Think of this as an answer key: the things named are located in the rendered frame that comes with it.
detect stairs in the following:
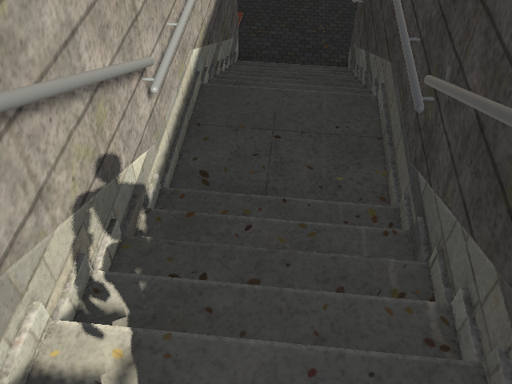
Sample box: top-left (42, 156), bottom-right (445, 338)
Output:
top-left (25, 187), bottom-right (488, 384)
top-left (208, 60), bottom-right (372, 94)

